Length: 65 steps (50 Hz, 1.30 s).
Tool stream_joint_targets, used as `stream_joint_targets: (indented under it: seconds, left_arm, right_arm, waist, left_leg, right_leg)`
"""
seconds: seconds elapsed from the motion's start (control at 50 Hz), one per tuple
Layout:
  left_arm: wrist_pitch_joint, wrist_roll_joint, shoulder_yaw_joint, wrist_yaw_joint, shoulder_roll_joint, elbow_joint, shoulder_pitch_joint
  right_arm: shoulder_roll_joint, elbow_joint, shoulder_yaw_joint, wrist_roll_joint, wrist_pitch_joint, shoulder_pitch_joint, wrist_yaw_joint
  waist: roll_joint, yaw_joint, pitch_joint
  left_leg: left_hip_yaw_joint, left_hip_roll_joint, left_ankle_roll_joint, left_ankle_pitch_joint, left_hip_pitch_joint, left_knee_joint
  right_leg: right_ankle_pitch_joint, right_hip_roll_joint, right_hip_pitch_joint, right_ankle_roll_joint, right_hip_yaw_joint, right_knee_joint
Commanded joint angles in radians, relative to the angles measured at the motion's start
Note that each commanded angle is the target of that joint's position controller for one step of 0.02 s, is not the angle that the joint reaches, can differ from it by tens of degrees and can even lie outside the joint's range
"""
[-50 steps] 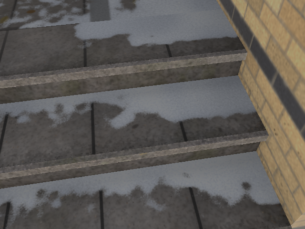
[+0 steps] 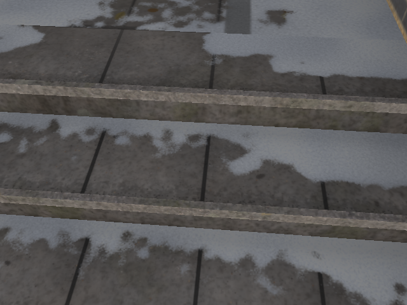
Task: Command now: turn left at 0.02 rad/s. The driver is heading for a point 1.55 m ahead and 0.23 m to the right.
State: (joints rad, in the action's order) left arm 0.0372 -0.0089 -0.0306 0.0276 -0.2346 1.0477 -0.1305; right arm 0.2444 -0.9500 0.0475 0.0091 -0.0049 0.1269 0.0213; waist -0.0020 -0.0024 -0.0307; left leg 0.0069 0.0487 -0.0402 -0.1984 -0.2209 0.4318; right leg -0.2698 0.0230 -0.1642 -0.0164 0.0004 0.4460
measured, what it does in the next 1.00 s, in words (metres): stands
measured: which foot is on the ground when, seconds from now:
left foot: down 0.00-1.00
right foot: down 0.00-1.00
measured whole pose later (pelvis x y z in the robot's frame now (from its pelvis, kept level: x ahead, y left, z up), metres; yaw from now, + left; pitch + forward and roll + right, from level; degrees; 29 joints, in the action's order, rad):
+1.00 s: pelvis +0.00 -0.01 +0.00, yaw +0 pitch +0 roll +0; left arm 0.03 -0.01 -0.01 0.03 -0.24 1.07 -0.19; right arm 0.24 -1.09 0.03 0.00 -0.01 0.13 0.03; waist 0.00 0.00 -0.03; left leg 0.02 0.03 -0.02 -0.20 -0.22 0.43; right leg -0.27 0.00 -0.16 0.00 0.00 0.43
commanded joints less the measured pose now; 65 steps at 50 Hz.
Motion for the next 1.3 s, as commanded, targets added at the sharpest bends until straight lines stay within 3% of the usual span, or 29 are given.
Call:
stream_joint_targets:
  seconds: [0.02, 0.44, 0.98, 1.0, 1.02, 1.04, 1.06, 1.08, 1.1, 1.14, 1.18, 1.22, 1.26, 1.3]
  left_arm:
    - [0.008, 0.001, -0.019, 0.004, -0.128, -0.032, 0.011]
    - [0.001, 0.0, -0.007, 0.006, -0.126, -0.005, -0.011]
    - [0.002, 0.001, 0.0, 0.009, -0.121, -0.009, -0.077]
    - [0.001, -0.001, 0.004, 0.009, -0.104, 0.002, -0.095]
    - [-0.009, -0.024, 0.031, 0.006, -0.049, 0.008, -0.091]
    - [-0.012, -0.023, 0.026, 0.005, -0.07, 0.004, -0.074]
    - [-0.013, -0.021, 0.02, 0.003, -0.1, 0.001, -0.068]
    - [-0.004, 0.016, -0.006, 0.011, -0.163, 0.001, -0.075]
    - [0.003, 0.019, -0.006, 0.014, -0.157, 0.0, -0.093]
    - [0.012, 0.019, -0.006, 0.016, -0.121, 0.0, -0.12]
    - [0.026, 0.023, -0.008, 0.015, -0.106, -0.003, -0.151]
    - [0.043, 0.03, -0.022, 0.011, -0.144, -0.002, -0.196]
    - [0.051, 0.032, -0.038, 0.004, -0.181, -0.006, -0.225]
    - [0.048, 0.031, -0.042, -0.004, -0.167, -0.032, -0.199]
  right_arm:
    - [0.103, 0.033, 0.019, -0.001, -0.012, -0.03, 0.004]
    - [0.115, -0.059, 0.009, -0.005, -0.016, -0.029, 0.01]
    - [0.113, -0.107, -0.003, -0.006, -0.016, -0.007, 0.015]
    - [0.096, -0.117, -0.008, -0.003, -0.015, 0.009, 0.015]
    - [0.042, -0.141, -0.035, 0.018, -0.013, 0.042, 0.011]
    - [0.066, -0.143, -0.03, 0.016, -0.013, 0.027, 0.011]
    - [0.092, -0.14, -0.026, 0.014, -0.014, 0.013, 0.01]
    - [0.16, -0.123, 0.001, -0.018, -0.018, -0.019, 0.017]
    - [0.153, -0.119, 0.001, -0.023, -0.023, -0.006, 0.02]
    - [0.109, -0.121, -0.001, -0.022, -0.033, 0.023, 0.02]
    - [0.073, -0.117, -0.006, -0.022, -0.053, 0.035, 0.015]
    - [0.058, -0.099, -0.008, -0.023, -0.082, 0.017, 0.003]
    - [0.051, -0.083, -0.009, -0.025, -0.104, 0.015, -0.012]
    - [0.055, -0.098, -0.006, -0.028, -0.106, 0.073, -0.023]
  waist:
    - [0.001, -0.004, 0.048]
    - [0.004, -0.001, 0.045]
    - [0.001, 0.002, 0.036]
    - [0.001, 0.002, 0.06]
    - [-0.001, 0.014, 0.068]
    - [-0.006, 0.012, 0.012]
    - [-0.005, 0.009, 0.004]
    - [-0.003, -0.002, -0.016]
    - [0.004, -0.001, 0.003]
    - [0.02, -0.002, -0.053]
    - [0.045, -0.007, -0.09]
    - [0.104, -0.02, -0.096]
    - [0.158, -0.01, -0.081]
    - [0.114, 0.024, -0.05]
  left_leg:
    - [0.087, -0.082, -0.025, 0.129, 0.073, -0.06]
    - [0.081, -0.086, -0.021, 0.145, 0.078, -0.06]
    - [0.073, -0.083, -0.016, 0.133, 0.063, -0.057]
    - [0.066, -0.077, -0.013, 0.063, 0.075, -0.068]
    - [0.119, -0.13, -0.001, 0.009, 0.096, -0.141]
    - [0.119, -0.118, 0.004, -0.028, 0.072, -0.151]
    - [0.116, -0.11, 0.002, -0.049, 0.065, -0.148]
    - [0.056, -0.047, -0.005, -0.134, 0.036, -0.088]
    - [0.05, -0.041, -0.015, -0.229, 0.018, -0.073]
    - [0.054, -0.038, -0.033, -0.362, -0.057, -0.052]
    - [0.051, -0.038, -0.049, -0.372, -0.118, 0.003]
    - [0.011, -0.019, -0.046, -0.265, -0.2, 0.108]
    - [-0.027, -0.034, -0.043, -0.168, -0.274, 0.199]
    - [-0.041, -0.039, -0.056, -0.129, -0.189, 0.159]
  right_leg:
    - [0.118, 0.051, -0.049, 0.035, -0.048, -0.083]
    - [0.116, 0.029, -0.047, 0.033, -0.037, -0.092]
    - [0.111, 0.018, -0.056, 0.036, -0.033, -0.091]
    - [0.049, 0.012, -0.045, 0.034, -0.027, -0.102]
    - [0.015, 0.068, -0.026, 0.042, -0.095, -0.167]
    - [-0.013, 0.055, -0.028, 0.043, -0.089, -0.17]
    - [-0.029, 0.05, -0.024, 0.048, -0.087, -0.167]
    - [-0.097, -0.012, -0.05, 0.047, -0.017, -0.113]
    - [-0.174, -0.016, -0.064, 0.055, -0.019, -0.101]
    - [-0.313, -0.002, -0.106, 0.081, -0.05, -0.105]
    - [-0.37, 0.037, -0.108, 0.119, -0.11, -0.115]
    - [-0.355, 0.12, -0.031, 0.179, -0.24, -0.161]
    - [-0.148, 0.246, 0.075, 0.245, -0.385, -0.184]
    - [0.134, 0.237, 0.058, 0.24, -0.323, -0.098]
